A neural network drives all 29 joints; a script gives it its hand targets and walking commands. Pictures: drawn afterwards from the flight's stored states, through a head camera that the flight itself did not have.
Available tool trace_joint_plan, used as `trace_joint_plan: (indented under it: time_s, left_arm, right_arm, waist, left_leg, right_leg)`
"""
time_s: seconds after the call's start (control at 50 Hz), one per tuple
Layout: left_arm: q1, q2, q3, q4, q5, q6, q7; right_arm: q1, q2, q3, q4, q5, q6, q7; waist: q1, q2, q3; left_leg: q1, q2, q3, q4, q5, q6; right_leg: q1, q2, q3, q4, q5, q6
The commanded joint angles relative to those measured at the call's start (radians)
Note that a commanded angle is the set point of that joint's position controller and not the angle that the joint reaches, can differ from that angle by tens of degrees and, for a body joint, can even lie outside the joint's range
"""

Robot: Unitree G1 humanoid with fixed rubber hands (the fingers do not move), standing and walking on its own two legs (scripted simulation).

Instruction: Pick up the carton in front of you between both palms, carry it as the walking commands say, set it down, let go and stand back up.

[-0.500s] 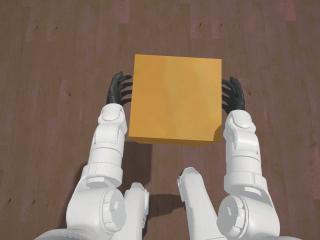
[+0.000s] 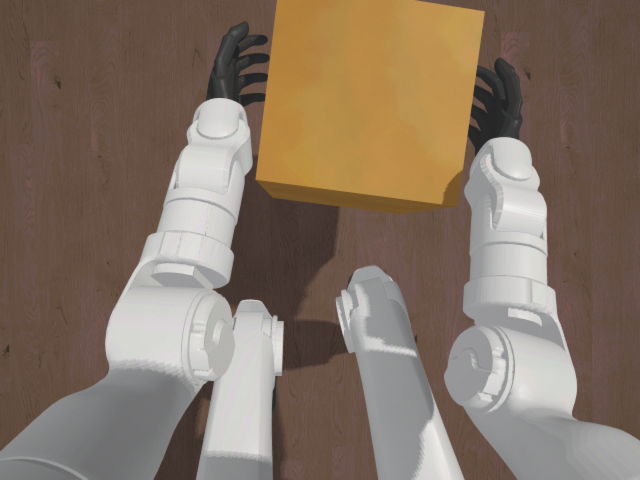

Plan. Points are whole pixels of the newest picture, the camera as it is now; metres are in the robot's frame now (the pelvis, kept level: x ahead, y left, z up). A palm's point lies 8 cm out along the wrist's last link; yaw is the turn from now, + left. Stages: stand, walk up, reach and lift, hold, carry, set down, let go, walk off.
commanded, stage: set down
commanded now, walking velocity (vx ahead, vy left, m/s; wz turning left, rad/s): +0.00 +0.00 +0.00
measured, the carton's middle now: (353, 126) +0.49 -0.14 -0.20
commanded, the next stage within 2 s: none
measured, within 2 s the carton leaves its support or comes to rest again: rests again in 1.12 s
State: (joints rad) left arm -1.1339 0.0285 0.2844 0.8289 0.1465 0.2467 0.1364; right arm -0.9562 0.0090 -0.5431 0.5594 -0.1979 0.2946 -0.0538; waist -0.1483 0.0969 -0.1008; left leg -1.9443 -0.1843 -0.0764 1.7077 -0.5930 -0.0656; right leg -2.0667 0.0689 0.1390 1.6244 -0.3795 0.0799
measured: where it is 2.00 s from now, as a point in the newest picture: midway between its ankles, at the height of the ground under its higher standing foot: (320, 359)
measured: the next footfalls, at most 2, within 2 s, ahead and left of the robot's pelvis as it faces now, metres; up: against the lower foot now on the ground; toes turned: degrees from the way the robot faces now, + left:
none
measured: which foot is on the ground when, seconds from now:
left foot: down 0.00-1.00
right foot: down 0.00-1.00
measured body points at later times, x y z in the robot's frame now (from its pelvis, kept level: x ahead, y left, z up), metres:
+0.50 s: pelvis -0.02 +0.01 -0.08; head +0.35 -0.05 +0.17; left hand +0.56 -0.03 -0.26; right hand +0.44 -0.30 -0.26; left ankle +0.07 +0.13 -0.48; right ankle +0.13 -0.14 -0.48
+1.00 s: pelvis -0.01 +0.02 -0.10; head +0.36 -0.03 +0.14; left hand +0.57 -0.02 -0.29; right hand +0.43 -0.29 -0.29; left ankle +0.07 +0.12 -0.48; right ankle +0.13 -0.14 -0.48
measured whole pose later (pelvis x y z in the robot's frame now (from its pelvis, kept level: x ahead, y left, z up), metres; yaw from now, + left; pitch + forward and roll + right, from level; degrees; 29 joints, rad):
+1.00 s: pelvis -0.01 +0.02 -0.10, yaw +0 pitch +46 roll -3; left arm -1.59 0.22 -0.01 1.19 0.03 0.22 0.15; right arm -1.25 -0.11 -0.65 0.79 -0.19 0.23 0.01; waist -0.24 0.11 0.23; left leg -2.25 -0.24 -0.07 2.08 -0.63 -0.05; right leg -2.31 -0.02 0.07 1.94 -0.43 0.09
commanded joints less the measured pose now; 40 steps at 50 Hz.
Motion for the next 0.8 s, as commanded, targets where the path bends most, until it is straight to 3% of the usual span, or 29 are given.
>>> trace_joint_plan:
  time_s: [0.0, 0.1, 0.22, 0.42, 0.46, 0.58, 0.68, 0.78]
  left_arm:
    - [-0.621, -0.852, -0.333, 0.043, -0.081, -0.017, -0.234]
    - [-0.692, -0.785, -0.266, 0.133, -0.066, -0.021, -0.243]
    - [-0.776, -0.721, -0.258, 0.191, -0.071, -0.024, -0.232]
    - [-0.894, -0.706, -0.424, 0.129, -0.173, -0.038, -0.190]
    - [-0.915, -0.701, -0.452, 0.100, -0.188, -0.041, -0.187]
    - [-0.890, -0.711, -0.501, 0.090, -0.200, -0.056, -0.169]
    - [-0.815, -0.690, -0.455, 0.174, -0.165, -0.056, -0.179]
    - [-0.831, -0.672, -0.435, 0.181, -0.176, -0.072, -0.193]
  right_arm:
    - [-0.724, 0.762, 0.503, 0.024, 0.088, 0.001, 0.223]
    - [-0.799, 0.697, 0.424, 0.063, 0.057, -0.007, 0.215]
    - [-0.852, 0.623, 0.337, 0.099, 0.037, -0.022, 0.220]
    - [-0.956, 0.519, 0.328, 0.043, 0.107, -0.049, 0.245]
    - [-0.985, 0.497, 0.321, 0.016, 0.126, -0.053, 0.259]
    - [-0.904, 0.450, 0.273, 0.094, 0.141, -0.060, 0.271]
    - [-0.836, 0.452, 0.228, 0.175, 0.106, -0.058, 0.285]
    - [-0.866, 0.422, 0.221, 0.167, 0.088, -0.077, 0.279]
  waist:
    - [-0.096, -0.056, -1.049]
    - [-0.117, -0.059, -0.981]
    - [-0.155, -0.011, -0.955]
    - [-0.240, 0.097, -1.042]
    - [-0.265, 0.155, -1.025]
    - [-0.281, 0.259, -0.952]
    - [-0.263, 0.262, -0.844]
    - [-0.276, 0.215, -0.797]
  left_leg:
    - [0.126, -0.064, 0.152, -0.125, 0.079, 0.039]
    - [0.034, -0.065, 0.154, -0.064, 0.032, 0.050]
    - [0.019, -0.062, 0.148, -0.007, 0.022, 0.047]
    - [0.157, -0.050, 0.134, 0.114, 0.190, 0.015]
    - [0.183, -0.043, 0.131, 0.137, 0.231, 0.013]
    - [0.182, -0.022, 0.121, 0.156, 0.320, -0.004]
    - [0.089, -0.018, 0.119, 0.148, 0.287, 0.004]
    - [0.022, -0.020, 0.107, 0.160, 0.295, 0.016]
  right_leg:
    - [0.938, 0.039, -0.220, -0.041, 0.247, 0.012]
    - [0.877, 0.031, -0.225, 0.008, 0.202, 0.013]
    - [0.772, 0.022, -0.244, 0.078, 0.203, 0.007]
    - [0.659, -0.004, -0.277, 0.198, 0.366, -0.002]
    - [0.578, -0.011, -0.277, 0.214, 0.390, -0.014]
    - [0.527, -0.023, -0.256, 0.234, 0.457, -0.028]
    - [0.468, -0.026, -0.247, 0.241, 0.415, -0.028]
    - [0.457, -0.027, -0.242, 0.252, 0.424, -0.032]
